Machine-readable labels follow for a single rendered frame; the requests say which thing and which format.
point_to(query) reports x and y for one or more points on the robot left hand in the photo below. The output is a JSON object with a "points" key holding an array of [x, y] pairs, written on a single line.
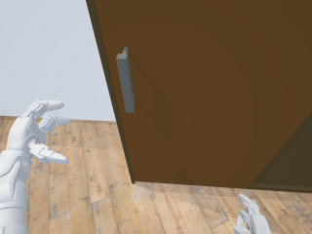
{"points": [[24, 130]]}

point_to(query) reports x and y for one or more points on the handle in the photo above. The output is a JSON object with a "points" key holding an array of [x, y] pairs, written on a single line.
{"points": [[124, 71]]}

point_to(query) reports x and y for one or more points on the wardrobe door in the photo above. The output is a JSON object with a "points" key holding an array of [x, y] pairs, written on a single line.
{"points": [[292, 164], [219, 85]]}

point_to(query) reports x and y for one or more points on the robot left forearm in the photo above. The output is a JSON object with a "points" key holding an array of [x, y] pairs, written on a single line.
{"points": [[14, 171]]}

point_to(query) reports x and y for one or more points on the robot right hand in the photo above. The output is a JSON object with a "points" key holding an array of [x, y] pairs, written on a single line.
{"points": [[256, 222]]}

